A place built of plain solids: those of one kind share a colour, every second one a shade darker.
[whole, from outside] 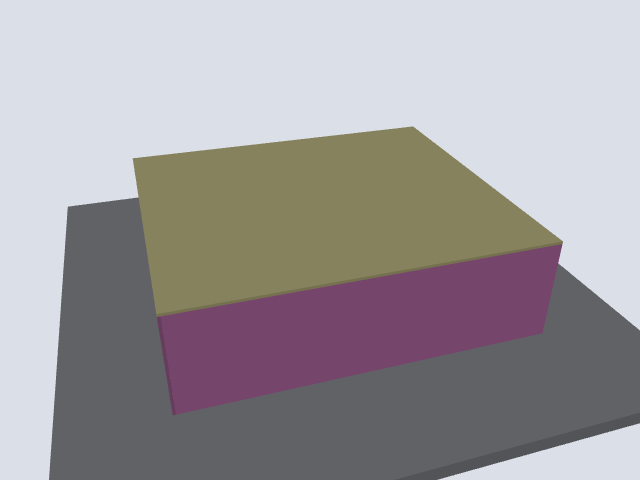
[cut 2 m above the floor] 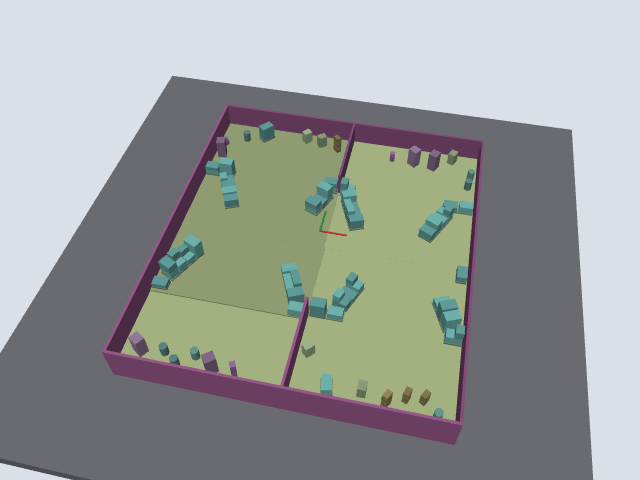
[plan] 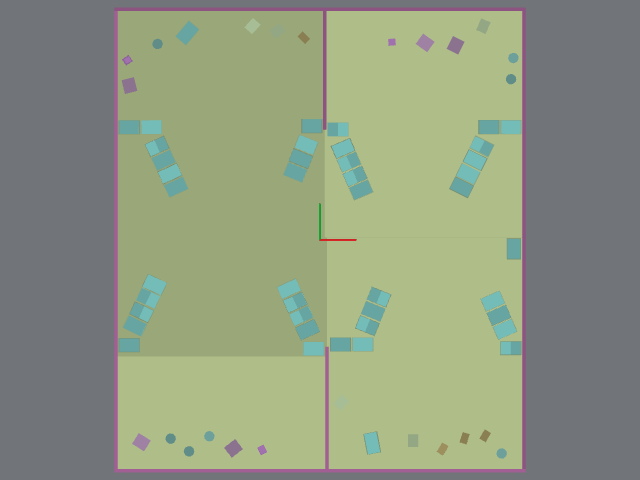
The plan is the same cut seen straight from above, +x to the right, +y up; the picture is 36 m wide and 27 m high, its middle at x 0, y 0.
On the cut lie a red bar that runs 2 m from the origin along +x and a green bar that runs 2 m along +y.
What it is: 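A closed cross-dock hall without a stair; its walked floor lies 0.97 m over the lower ground and ends at a front at either end, two bays a front; beyond a bay's line the ground lies deep, a low step down, or level and merely marked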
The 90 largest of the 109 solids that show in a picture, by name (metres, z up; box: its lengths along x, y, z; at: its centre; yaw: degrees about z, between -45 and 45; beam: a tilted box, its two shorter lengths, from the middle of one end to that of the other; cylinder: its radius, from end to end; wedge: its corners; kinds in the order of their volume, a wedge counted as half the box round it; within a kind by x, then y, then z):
{
 "floor_1": {"box": [11.67, 12.76, 1.02], "at": [-5.56, 6.53, 0.46]},
 "floor_2": {"box": [11.71, 6.36, 0.92], "at": [-5.54, -9.72, 0.41]},
 "floor_3": {"box": [11.79, 6.71, 1.02], "at": [-5.5, -3.21, 0.46]},
 "floor_4": {"box": [11.12, 12.76, 1.02], "at": [5.83, 6.53, 0.46]},
 "floor_5": {"box": [11.0, 13.05, 1.02], "at": [5.9, -6.38, 0.46]},
 "wall_1": {"box": [0.2, 25.77, 7.48], "at": [-11.47, 0.0, 3.69]},
 "wall_2": {"box": [23.15, 0.2, 7.48], "at": [0.0, -12.98, 3.69]},
 "wall_3": {"box": [23.15, 0.2, 7.48], "at": [0.0, 12.98, 3.69]},
 "wall_4": {"box": [0.2, 6.71, 7.48], "at": [0.27, 9.55, 3.69]},
 "wall_5": {"box": [0.2, 6.9, 7.48], "at": [0.4, -9.46, 3.69]},
 "wall_6": {"box": [0.2, 25.77, 7.48], "at": [11.47, 0.0, 3.69]},
 "roof_1": {"box": [23.15, 26.17, 0.2], "at": [0.0, 0.0, 7.53]},
 "load_1": {"box": [1.11, 0.76, 0.37], "at": [-10.74, 6.34, 1.68], "yaw": -0.3},
 "load_2": {"box": [1.13, 0.75, 0.36], "at": [-10.73, -5.91, 1.3], "yaw": 0.1},
 "load_3": {"box": [1.11, 0.76, 0.37], "at": [-10.73, 6.34, 1.3], "yaw": 0.2},
 "load_4": {"box": [1.09, 0.76, 0.67], "at": [-10.41, -4.83, 1.45], "yaw": -25.5},
 "load_5": {"box": [1.09, 0.76, 0.67], "at": [-10.41, -4.83, 2.12], "yaw": -25.5},
 "load_6": {"box": [0.57, 0.72, 0.72], "at": [-10.29, -3.94, 2.2], "yaw": -25.3},
 "load_7": {"box": [1.15, 0.72, 0.72], "at": [-10.03, -4.06, 1.48], "yaw": -25.6},
 "load_8": {"box": [0.57, 0.77, 0.56], "at": [-9.92, -3.16, 1.95], "yaw": -25.7},
 "load_9": {"box": [1.14, 0.77, 0.56], "at": [-9.66, -3.27, 1.4], "yaw": -25.4},
 "load_10": {"box": [1.14, 0.77, 1.4], "at": [-9.48, 6.35, 1.82], "yaw": 0.1},
 "load_11": {"box": [0.57, 0.74, 0.44], "at": [-9.42, 5.15, 1.77], "yaw": 25.0},
 "load_12": {"box": [1.15, 0.78, 1.37], "at": [-9.3, -2.52, 1.8], "yaw": -25.4},
 "load_13": {"box": [1.13, 0.74, 0.44], "at": [-9.16, 5.26, 1.34], "yaw": 24.7},
 "load_14": {"box": [1.12, 0.76, 0.7], "at": [-8.8, 4.49, 1.47], "yaw": 25.1},
 "load_15": {"box": [1.16, 0.71, 0.83], "at": [-8.44, 3.73, 1.53], "yaw": 24.8},
 "load_16": {"box": [1.16, 0.73, 0.75], "at": [-8.09, 2.98, 1.49], "yaw": 24.8},
 "load_17": {"box": [0.75, 1.14, 1.27], "at": [-7.46, 11.65, 1.75], "yaw": -40.2},
 "load_18": {"box": [1.16, 0.71, 0.48], "at": [-1.75, -2.75, 1.36], "yaw": 24.5},
 "load_19": {"box": [1.16, 0.74, 0.36], "at": [-1.39, -3.51, 1.3], "yaw": 24.4},
 "load_20": {"box": [1.11, 0.76, 0.5], "at": [-1.39, 3.8, 1.87], "yaw": -21.9},
 "load_21": {"box": [1.11, 0.76, 0.5], "at": [-1.39, 3.81, 1.37], "yaw": -21.9},
 "load_22": {"box": [0.58, 0.74, 0.36], "at": [-1.14, -3.4, 1.66], "yaw": 24.5},
 "load_23": {"box": [1.17, 0.72, 0.48], "at": [-1.08, 4.58, 1.36], "yaw": -22.0},
 "load_24": {"box": [1.17, 0.7, 0.52], "at": [-1.05, -4.27, 1.38], "yaw": 24.4},
 "load_25": {"box": [0.58, 0.7, 0.52], "at": [-0.79, -4.15, 1.89], "yaw": 24.1},
 "load_26": {"box": [1.09, 0.77, 1.29], "at": [-0.77, 5.35, 1.76], "yaw": -22.0},
 "load_27": {"box": [1.16, 0.76, 0.82], "at": [-0.7, -5.05, 1.53], "yaw": 24.7},
 "load_28": {"box": [1.09, 0.75, 0.48], "at": [-0.45, 6.41, 1.84]},
 "load_29": {"box": [1.15, 0.76, 0.61], "at": [-0.36, -6.12, 1.42], "yaw": -0.3},
 "load_30": {"box": [0.58, 0.75, 0.68], "at": [0.72, 6.22, 2.13], "yaw": -0.1},
 "load_31": {"box": [1.17, 0.75, 0.68], "at": [1.01, 6.22, 1.46], "yaw": -0.2},
 "load_32": {"box": [1.1, 0.77, 1.24], "at": [1.15, -5.88, 1.74], "yaw": 0.2},
 "load_33": {"box": [1.11, 0.73, 1.09], "at": [1.3, 5.15, 1.66], "yaw": 23.0},
 "load_34": {"box": [0.57, 0.75, 0.47], "at": [1.37, 4.27, 1.83], "yaw": 23.1},
 "load_35": {"box": [1.13, 0.75, 0.47], "at": [1.63, 4.39, 1.36], "yaw": 23.2},
 "load_36": {"box": [0.58, 0.76, 0.59], "at": [1.72, 3.47, 2.01], "yaw": 22.9},
 "load_37": {"box": [1.16, 0.76, 0.59], "at": [1.97, 3.58, 1.42], "yaw": 23.2},
 "load_38": {"box": [1.13, 0.72, 0.91], "at": [2.31, 2.82, 1.57], "yaw": 23.4},
 "load_39": {"box": [1.11, 0.75, 0.55], "at": [2.41, -5.87, 1.39], "yaw": -0.3},
 "load_40": {"box": [0.57, 0.74, 0.56], "at": [2.41, -4.72, 1.96], "yaw": -21.6},
 "load_41": {"box": [1.14, 0.74, 0.56], "at": [2.66, -4.82, 1.4], "yaw": -22.0},
 "load_42": {"box": [0.71, 1.16, 0.64], "at": [2.93, -11.43, 1.44], "yaw": 11.0},
 "load_43": {"box": [1.17, 0.76, 0.35], "at": [2.99, -4.01, 1.3], "yaw": -22.0},
 "load_44": {"box": [0.57, 0.75, 0.57], "at": [3.06, -3.11, 1.97], "yaw": -22.0},
 "load_45": {"box": [1.14, 0.75, 0.57], "at": [3.31, -3.21, 1.4], "yaw": -21.7},
 "load_46": {"box": [1.12, 0.73, 0.68], "at": [7.96, 2.97, 1.46], "yaw": -26.3},
 "load_47": {"box": [1.1, 0.77, 0.56], "at": [8.33, 3.72, 1.96], "yaw": -26.3},
 "load_48": {"box": [1.12, 0.75, 0.6], "at": [8.72, 4.49, 1.42], "yaw": -26.6},
 "load_49": {"box": [1.17, 0.7, 0.6], "at": [9.1, 5.26, 1.42], "yaw": -26.0},
 "load_50": {"box": [0.58, 0.7, 0.6], "at": [9.36, 5.15, 2.01], "yaw": -26.5},
 "load_51": {"box": [1.11, 0.77, 0.44], "at": [9.51, 6.35, 1.34], "yaw": -0.2},
 "load_52": {"box": [1.14, 0.75, 0.58], "at": [9.72, -3.43, 1.41], "yaw": 23.5},
 "load_53": {"box": [1.17, 0.77, 1.41], "at": [10.06, -4.23, 1.82], "yaw": 23.4},
 "load_54": {"box": [1.12, 0.77, 1.32], "at": [10.4, -5.02, 1.78], "yaw": 23.5},
 "load_55": {"box": [1.15, 0.72, 0.7], "at": [10.74, -6.08, 1.47], "yaw": 0.1},
 "load_56": {"box": [1.1, 0.76, 0.62], "at": [10.74, 6.35, 1.43], "yaw": -0.2},
 "load_57": {"box": [0.77, 1.11, 0.55], "at": [10.91, -0.5, 1.39], "yaw": 0.2},
 "load_58": {"box": [0.58, 0.72, 0.7], "at": [11.02, -6.09, 2.17], "yaw": 0.2},
 "cage_trolley_1": {"box": [0.72, 0.8, 1.66], "at": [-10.72, 8.69, 1.8], "yaw": 14.0},
 "cage_trolley_2": {"box": [0.8, 0.72, 1.66], "at": [-10.04, -11.37, 1.7], "yaw": -32.3},
 "cage_trolley_3": {"box": [0.8, 0.72, 1.66], "at": [-4.87, -11.72, 1.7], "yaw": 37.8},
 "cage_trolley_4": {"box": [0.8, 0.72, 1.66], "at": [5.91, 11.09, 1.8], "yaw": -35.7},
 "cage_trolley_5": {"box": [0.72, 0.8, 1.66], "at": [7.63, 10.95, 1.8], "yaw": -26.6},
 "bin_1": {"box": [0.58, 0.72, 1.06], "at": [-3.8, 12.04, 1.5], "yaw": -42.5},
 "bin_2": {"box": [0.72, 0.58, 1.06], "at": [-2.39, 11.77, 1.5], "yaw": 35.0},
 "bin_3": {"box": [0.58, 0.72, 1.06], "at": [1.2, -9.15, 1.5], "yaw": -43.6},
 "bin_4": {"box": [0.58, 0.72, 1.06], "at": [5.24, -11.29, 1.5]},
 "bin_5": {"box": [0.58, 0.72, 1.06], "at": [9.19, 12.03, 1.5], "yaw": -23.8},
 "drum_1": {"cylinder": 0.29, "from": [-9.14, 11.03, 0.97], "to": [-9.14, 11.03, 1.85]},
 "drum_2": {"cylinder": 0.29, "from": [-8.4, -11.17, 0.87], "to": [-8.4, -11.17, 1.75]},
 "drum_3": {"cylinder": 0.29, "from": [-7.37, -11.89, 0.87], "to": [-7.37, -11.89, 1.75]},
 "drum_4": {"cylinder": 0.29, "from": [-6.22, -11.04, 0.87], "to": [-6.22, -11.04, 1.75]},
 "drum_5": {"cylinder": 0.29, "from": [10.22, -12.01, 0.97], "to": [10.22, -12.01, 1.85]},
 "drum_6": {"cylinder": 0.29, "from": [10.75, 9.04, 0.97], "to": [10.75, 9.04, 1.85]},
 "drum_7": {"cylinder": 0.29, "from": [10.88, 10.24, 0.97], "to": [10.88, 10.24, 1.85]},
 "pallet_1": {"box": [1.2, 0.8, 0.14], "at": [7.97, 2.96, 1.05], "yaw": -26.3},
 "pallet_2": {"box": [1.2, 0.8, 0.14], "at": [8.72, 4.49, 1.05], "yaw": -26.3},
 "pallet_3": {"box": [1.2, 0.8, 0.14], "at": [9.1, 5.26, 1.05], "yaw": -26.3}
}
